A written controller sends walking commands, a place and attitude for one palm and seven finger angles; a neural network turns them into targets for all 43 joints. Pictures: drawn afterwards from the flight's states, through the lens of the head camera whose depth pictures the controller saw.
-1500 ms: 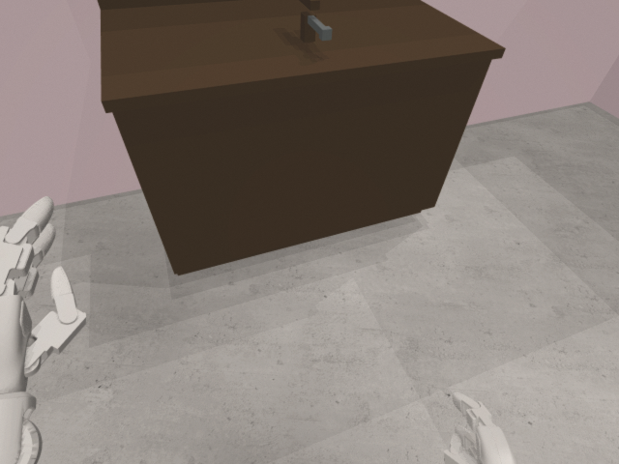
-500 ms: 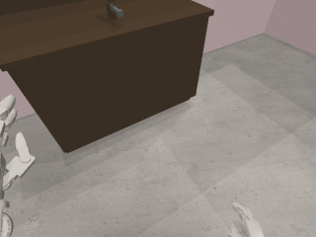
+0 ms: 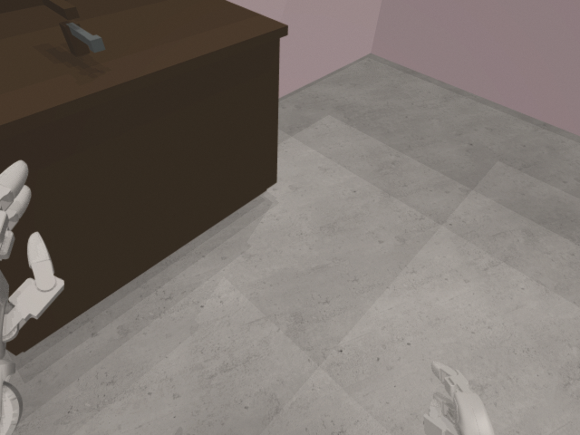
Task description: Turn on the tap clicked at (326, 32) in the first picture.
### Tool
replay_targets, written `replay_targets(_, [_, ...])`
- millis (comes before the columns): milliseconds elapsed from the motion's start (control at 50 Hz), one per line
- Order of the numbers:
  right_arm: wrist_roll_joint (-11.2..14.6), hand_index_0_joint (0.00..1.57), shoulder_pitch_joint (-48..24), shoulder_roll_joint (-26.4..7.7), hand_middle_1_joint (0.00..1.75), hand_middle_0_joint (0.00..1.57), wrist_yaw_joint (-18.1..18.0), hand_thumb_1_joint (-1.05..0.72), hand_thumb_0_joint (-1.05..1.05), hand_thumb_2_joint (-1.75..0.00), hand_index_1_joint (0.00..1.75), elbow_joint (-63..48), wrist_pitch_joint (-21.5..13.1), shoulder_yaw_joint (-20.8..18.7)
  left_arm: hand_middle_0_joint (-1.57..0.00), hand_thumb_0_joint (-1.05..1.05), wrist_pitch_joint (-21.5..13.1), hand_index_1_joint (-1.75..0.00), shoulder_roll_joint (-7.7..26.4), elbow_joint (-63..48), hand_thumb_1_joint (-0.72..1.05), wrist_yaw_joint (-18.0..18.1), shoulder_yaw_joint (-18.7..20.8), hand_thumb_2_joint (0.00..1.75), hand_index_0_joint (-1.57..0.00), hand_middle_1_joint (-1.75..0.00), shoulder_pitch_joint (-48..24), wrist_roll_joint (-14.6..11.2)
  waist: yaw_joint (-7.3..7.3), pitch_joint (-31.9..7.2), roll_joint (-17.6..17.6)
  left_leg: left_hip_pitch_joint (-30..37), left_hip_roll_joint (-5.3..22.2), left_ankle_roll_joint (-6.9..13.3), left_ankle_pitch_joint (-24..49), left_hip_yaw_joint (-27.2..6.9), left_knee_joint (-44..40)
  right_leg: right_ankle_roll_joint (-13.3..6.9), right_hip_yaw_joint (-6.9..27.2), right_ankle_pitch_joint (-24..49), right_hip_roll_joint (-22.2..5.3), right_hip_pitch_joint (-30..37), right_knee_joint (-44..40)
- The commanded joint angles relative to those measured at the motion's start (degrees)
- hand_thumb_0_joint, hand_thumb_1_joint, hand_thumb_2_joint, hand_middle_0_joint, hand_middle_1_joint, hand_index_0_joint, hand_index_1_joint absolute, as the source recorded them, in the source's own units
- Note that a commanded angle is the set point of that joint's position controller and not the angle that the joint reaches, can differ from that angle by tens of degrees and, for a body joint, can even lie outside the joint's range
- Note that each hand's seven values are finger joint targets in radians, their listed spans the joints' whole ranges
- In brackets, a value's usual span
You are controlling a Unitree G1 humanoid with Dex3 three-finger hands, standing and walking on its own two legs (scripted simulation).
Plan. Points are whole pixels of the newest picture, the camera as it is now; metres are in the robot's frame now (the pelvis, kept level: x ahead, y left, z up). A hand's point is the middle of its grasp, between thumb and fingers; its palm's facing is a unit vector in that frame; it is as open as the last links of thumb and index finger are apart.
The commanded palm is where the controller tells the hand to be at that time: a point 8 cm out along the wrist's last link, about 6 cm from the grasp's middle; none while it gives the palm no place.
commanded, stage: walk to a spot facing it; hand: left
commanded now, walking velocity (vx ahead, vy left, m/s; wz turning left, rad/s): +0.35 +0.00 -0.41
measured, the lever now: (95, 43) +0.89 +0.54 +0.11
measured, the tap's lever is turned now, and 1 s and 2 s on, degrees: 0 0 0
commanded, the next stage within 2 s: turn to face it in 1.04 s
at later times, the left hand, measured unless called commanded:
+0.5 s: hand (235, 167) +0.40 +0.11 +0.18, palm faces +0.15 -0.83 -0.54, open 7.4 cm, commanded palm +0.34 +0.19 +0.19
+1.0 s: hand (277, 99) +0.55 +0.07 +0.19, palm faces +0.21 -0.85 -0.48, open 7.4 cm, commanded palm +0.51 +0.13 +0.19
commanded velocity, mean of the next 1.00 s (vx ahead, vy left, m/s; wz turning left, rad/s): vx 0.35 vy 0.00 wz -0.12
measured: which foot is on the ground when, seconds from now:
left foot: down 0.00-0.32, up 0.34-0.64, down 0.66-1.00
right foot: up 0.00-0.32, down 0.34-0.66, up 0.68-0.98, down 1.00-1.00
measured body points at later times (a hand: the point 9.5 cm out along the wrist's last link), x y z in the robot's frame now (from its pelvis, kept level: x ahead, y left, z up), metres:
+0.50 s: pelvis +0.13 -0.06 -0.01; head +0.19 -0.08 +0.44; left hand +0.38 +0.16 +0.21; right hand +0.23 -0.34 -0.11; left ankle +0.16 +0.09 -0.65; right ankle +0.14 -0.16 -0.73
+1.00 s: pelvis +0.29 -0.11 +0.00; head +0.31 -0.13 +0.45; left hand +0.53 +0.12 +0.22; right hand +0.41 -0.32 -0.10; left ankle +0.32 +0.05 -0.73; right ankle +0.30 -0.22 -0.72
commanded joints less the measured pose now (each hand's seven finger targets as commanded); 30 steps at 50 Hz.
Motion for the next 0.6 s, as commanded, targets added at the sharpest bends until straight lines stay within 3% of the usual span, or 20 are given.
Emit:
replay_targets(0, [-0.6,0.2,-4.3,-5.4,0.3,0.2,-0.3,-0.9,0.0,-0.9,0.3,-6.7,-4.3,-1.9,-0.2,0.0,-4.4,-0.3,9.6,-15.1,0.9,-0.2,4.4,0.9,-0.2,-0.3,-9.1,1.1,-2.0,1.2,15.2,13.9,26.4,13.2,-8.2,-27.0,-19.1,2.3,-3.1,-1.6,-9.5,-27.3,27.3])
replay_targets(40, [-0.4,0.2,-3.1,-6.0,0.3,0.2,-0.1,-0.9,0.0,-0.9,0.3,-6.2,-4.5,-2.3,-0.2,0.0,-3.5,-0.3,7.6,-15.7,0.9,0.1,3.2,0.9,-0.2,-0.3,-7.0,1.3,-1.43,1.0,13.0,11.9,22.3,10.2,0.2,-15.3,-17.1,2.6,-6.6,2.7,-10.7,-25.5,24.7])
replay_targets(80, [-0.4,0.2,-2.8,-6.1,0.3,0.2,0.1,-0.9,0.0,-0.9,0.3,-6.0,-4.7,-2.3,-0.2,0.0,-2.9,-0.3,8.8,-16.7,0.9,0.1,4.5,0.9,-0.2,-0.3,-7.0,2.2,-1.06,0.2,15.4,9.9,19.1,7.2,4.7,-5.6,-16.1,3.1,-10.8,6.7,-10.9,-20.8,17.3])
replay_targets(120, [-0.8,0.2,-2.5,-6.1,0.3,0.2,-0.1,-0.9,0.0,-0.9,0.3,-6.4,-5.0,-2.5,-0.2,0.0,-2.4,-0.3,7.9,-13.8,0.9,0.0,5.0,0.9,-0.2,-0.3,-4.8,2.0,-1.7,0.8,17.1,7.0,18.5,6.5,7.0,-2.1,-17.1,3.3,-13.6,8.3,-10.5,-15.3,9.0])
replay_targets(200, [-0.9,0.2,-2.8,-5.7,0.3,0.2,-0.4,-0.9,0.0,-0.9,0.3,-6.9,-5.3,-2.6,-0.2,0.0,-2.4,-0.3,9.0,-12.3,0.9,-0.1,6.7,0.9,-0.2,-0.3,-3.6,1.6,-2.23,-0.3,18.5,8.9,17.8,5.5,15.3,2.9,-12.8,2.7,-19.1,9.9,-7.3,-6.3,-5.8])
replay_targets(240, [-0.4,0.2,-2.4,-5.6,0.3,0.2,-0.3,-0.9,0.0,-0.9,0.3,-6.8,-5.2,-2.8,-0.2,0.0,-2.3,-0.3,9.6,-13.0,0.9,-0.1,7.3,0.9,-0.2,-0.3,-2.3,1.2,-1.37,-4.7,17.1,10.1,15.4,4.4,22.5,6.4,-0.4,1.7,-22.5,11.4,-3.5,3.1,-14.3])
replay_targets(260, [0.2,0.2,-2.3,-5.3,0.3,0.2,-0.1,-0.9,0.0,-0.9,0.3,-6.7,-5.1,-2.8,-0.2,0.0,-1.8,-0.3,10.4,-14.1,0.9,0.1,7.5,0.9,-0.2,-0.3,-2.0,1.3,-0.66,-7.8,13.2,7.1,13.6,3.7,23.7,6.0,9.1,1.1,-22.5,13.8,-1.9,12.0,-17.6])
replay_targets(280, [0.8,0.2,-2.2,-4.4,0.3,0.2,0.3,-0.9,0.0,-0.9,0.3,-7.0,-5.0,-2.5,-0.2,0.0,-1.2,-0.3,10.2,-14.5,0.9,0.3,7.0,0.9,-0.2,-0.3,-0.7,1.5,-0.31,-11.0,6.3,-0.3,11.2,2.7,20.5,5.9,21.9,-2.0,-15.1,16.1,-6.6,21.0,-18.9])
replay_targets(300, [0.9,0.2,-3.2,-3.6,0.3,0.2,0.7,-0.9,0.0,-0.9,0.3,-7.9,-4.7,-2.4,-0.2,0.0,-1.8,-0.3,14.7,-17.4,0.9,1.0,10.9,0.9,-0.2,-0.3,-1.4,1.5,-0.48,-13.8,-6.2,-16.0,5.1,1.0,-2.7,4.5,37.5,-8.7,7.4,33.1,-18.7,31.3,-19.6])
replay_targets(320, [0.5,0.2,-5.8,-3.6,0.3,0.2,0.6,-0.9,0.0,-0.9,0.3,-8.7,-4.6,-1.7,-0.2,0.0,-2.7,-0.3,19.2,-17.5,0.9,1.7,16.7,0.9,-0.2,-0.3,1.4,0.3,0.89,-12.6,-8.3,-27.1,2.5,-0.1,-21.3,-3.1,47.3,-13.9,22.6,47.9,-26.8,32.2,-21.3])
replay_targets(340, [0.2,0.2,-3.4,-4.1,0.3,0.2,1.2,-0.9,0.0,-0.9,0.3,-6.2,-4.0,-2.6,-0.2,0.0,-2.5,-0.3,15.9,-16.9,0.9,1.2,15.2,0.9,-0.2,-0.3,4.0,-0.7,0.08,-15.4,-7.0,-26.4,4.7,-0.7,-19.4,-9.7,49.7,-12.9,20.8,35.8,-27.5,30.9,-22.6])
replay_targets(360, [0.5,0.2,-4.4,-4.6,0.3,0.2,1.7,-0.9,0.0,-0.9,0.3,-6.6,-3.3,-2.5,-0.2,0.0,-2.6,-0.3,16.1,-20.4,0.9,1.2,15.3,0.9,-0.2,-0.3,4.7,-0.6,-0.46,-14.3,-5.8,-29.1,5.4,-1.1,-16.3,-10.8,50.5,-13.0,20.7,28.8,-27.9,30.4,-23.6])
replay_targets(380, [0.8,0.2,-5.7,-4.8,0.3,0.2,1.9,-0.9,0.0,-0.9,0.3,-5.9,-2.1,-2.4,-0.2,0.0,-2.7,-0.3,16.4,-21.9,0.9,1.2,16.2,0.9,-0.2,-0.3,5.6,-0.4,-0.89,-13.5,-2.4,-29.3,7.1,-1.6,-14.5,-11.8,49.1,-12.6,15.8,25.9,-27.0,27.7,-23.8])
replay_targets(420, [0.6,0.2,-6.4,-4.9,0.3,0.2,1.2,-0.9,0.0,-0.9,0.3,-5.5,-0.9,-2.3,-0.2,0.0,-2.9,-0.3,13.7,-21.4,0.9,1.5,14.9,0.9,-0.2,-0.3,7.1,-0.2,-2.09,-9.1,-1.2,-25.0,8.0,-2.3,-11.2,-10.7,42.4,-11.0,7.0,24.5,-24.8,16.4,-26.6])
replay_targets(460, [0.4,0.2,-5.3,-4.8,0.3,0.2,0.6,-0.9,0.0,-0.9,0.3,-5.4,-0.2,-2.4,-0.2,0.0,-2.7,-0.3,12.6,-19.8,0.9,1.8,14.5,0.9,-0.2,-0.3,6.5,-0.6,-2.69,-7.6,-3.3,-17.4,7.9,-1.9,-8.2,-8.0,29.3,-9.3,0.1,20.8,-22.2,8.7,-27.9])
replay_targets(500, [0.3,0.2,-5.4,-4.6,0.3,0.2,0.0,-0.9,0.0,-0.9,0.3,-6.3,-0.6,-2.4,-0.2,0.0,-2.4,-0.3,12.2,-19.6,0.9,2.1,13.6,0.9,-0.2,-0.3,5.2,-0.8,-1.54,-6.6,-5.7,-10.3,6.4,-0.9,-6.1,-4.4,18.1,-8.4,-2.5,16.0,-21.2,5.6,-28.1])
replay_targets(560, [-0.2,0.2,-4.0,-4.9,0.3,0.2,-1.1,-0.9,0.0,-0.9,0.3,-6.2,-1.6,-2.6,-0.2,0.0,-1.8,-0.3,10.2,-15.3,0.9,2.6,10.5,0.9,-0.2,-0.3,2.3,-0.6,-1.62,-5.6,-3.0,-0.2,2.2,-0.6,0.7,1.1,4.9,-6.2,-4.2,4.5,-18.4,3.5,-27.2])
replay_targets(580, [-0.2,0.2,-4.2,-5.3,0.3,0.2,-1.7,-0.9,0.0,-0.9,0.3,-6.6,-1.9,-3.0,-0.2,0.0,-1.8,-0.3,9.3,-14.5,0.9,2.3,8.7,0.9,-0.2,-0.3,0.8,-0.3,-1.92,-4.2,-0.6,3.5,1.9,-0.3,0.8,1.5,1.2,-5.1,-5.2,3.1,-17.4,2.1,-25.3])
